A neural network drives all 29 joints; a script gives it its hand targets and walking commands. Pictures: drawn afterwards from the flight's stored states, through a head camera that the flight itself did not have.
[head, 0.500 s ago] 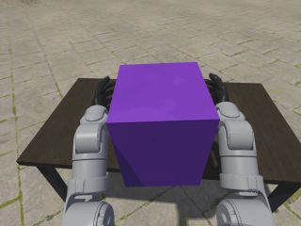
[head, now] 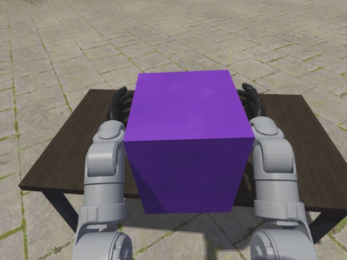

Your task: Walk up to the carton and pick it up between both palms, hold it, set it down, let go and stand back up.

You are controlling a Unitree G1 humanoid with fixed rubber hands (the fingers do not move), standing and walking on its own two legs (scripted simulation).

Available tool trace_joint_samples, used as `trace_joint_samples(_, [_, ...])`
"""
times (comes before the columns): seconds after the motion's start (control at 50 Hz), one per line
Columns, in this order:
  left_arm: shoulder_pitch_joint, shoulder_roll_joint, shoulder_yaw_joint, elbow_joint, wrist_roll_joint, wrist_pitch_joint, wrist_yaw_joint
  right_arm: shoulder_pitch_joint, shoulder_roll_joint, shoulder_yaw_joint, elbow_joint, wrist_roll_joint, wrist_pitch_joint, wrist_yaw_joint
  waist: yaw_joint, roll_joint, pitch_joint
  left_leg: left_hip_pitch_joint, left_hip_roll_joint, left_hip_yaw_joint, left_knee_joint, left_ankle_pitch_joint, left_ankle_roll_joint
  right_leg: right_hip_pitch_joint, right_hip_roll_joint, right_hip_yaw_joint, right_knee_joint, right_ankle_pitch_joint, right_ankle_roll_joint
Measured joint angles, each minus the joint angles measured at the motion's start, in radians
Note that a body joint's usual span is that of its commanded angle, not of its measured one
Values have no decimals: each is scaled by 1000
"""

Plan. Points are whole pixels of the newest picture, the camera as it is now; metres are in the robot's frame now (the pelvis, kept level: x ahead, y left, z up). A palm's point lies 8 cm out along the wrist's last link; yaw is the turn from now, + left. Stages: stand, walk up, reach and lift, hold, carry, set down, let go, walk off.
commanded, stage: hold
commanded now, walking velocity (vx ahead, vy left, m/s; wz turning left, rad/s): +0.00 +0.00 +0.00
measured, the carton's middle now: (185, 143) +0.34 +0.00 +0.13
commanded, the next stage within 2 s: set down in 1.18 s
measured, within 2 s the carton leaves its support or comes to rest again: neither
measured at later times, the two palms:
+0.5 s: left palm (116, 123) +0.35 +0.15 +0.20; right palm (255, 119) +0.35 -0.15 +0.20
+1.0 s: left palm (116, 122) +0.35 +0.15 +0.20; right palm (255, 117) +0.35 -0.15 +0.20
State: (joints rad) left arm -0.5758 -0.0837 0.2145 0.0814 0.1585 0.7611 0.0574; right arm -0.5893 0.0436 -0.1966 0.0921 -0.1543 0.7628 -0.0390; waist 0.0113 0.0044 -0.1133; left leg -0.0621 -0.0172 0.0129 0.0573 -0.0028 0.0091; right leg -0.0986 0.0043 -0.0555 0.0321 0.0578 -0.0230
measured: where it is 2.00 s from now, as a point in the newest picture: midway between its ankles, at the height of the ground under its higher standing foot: outside the picture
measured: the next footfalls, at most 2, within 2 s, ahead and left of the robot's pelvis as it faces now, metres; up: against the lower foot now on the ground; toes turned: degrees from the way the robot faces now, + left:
none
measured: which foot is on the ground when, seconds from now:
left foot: down 0.00-1.00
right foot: down 0.00-1.00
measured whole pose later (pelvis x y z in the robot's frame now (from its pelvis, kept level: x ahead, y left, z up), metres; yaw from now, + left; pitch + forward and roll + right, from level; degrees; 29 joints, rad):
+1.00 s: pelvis -0.01 +0.00 +0.00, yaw +0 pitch +0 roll +0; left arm -0.61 -0.08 0.24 0.13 0.17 0.75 0.04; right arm -0.63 0.05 -0.22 0.15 -0.17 0.75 -0.03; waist 0.02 0.01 -0.12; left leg -0.07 -0.02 0.01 0.07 0.00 0.01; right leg -0.11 0.01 -0.06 0.04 0.06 -0.03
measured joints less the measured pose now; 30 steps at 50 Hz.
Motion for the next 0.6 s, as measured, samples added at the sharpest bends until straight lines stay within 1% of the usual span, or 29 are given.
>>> trace_joint_samples(0.18, [13, 2, -7, -25, -2, 8, 1, 7, 2, 7, -19, 5, 7, -3, 2, -4, 4, 10, 2, -1, -5, 2, -2, 11, 2, -1, -6, 3, -2])
trace_joint_samples(0.5, [-24, 0, 17, 40, 13, -6, -11, -25, 3, -17, 36, -12, -3, 5, 2, 2, 0, 4, 0, -3, 1, 5, -1, 7, 0, -3, -2, 6, -2])
trace_joint_samples(0.6, [-18, 3, 10, 32, 10, -12, -11, -18, 3, -13, 29, -10, -12, 5, 0, 0, 2, 3, 0, -4, -2, 8, -1, 4, 0, -3, -1, 6, -2])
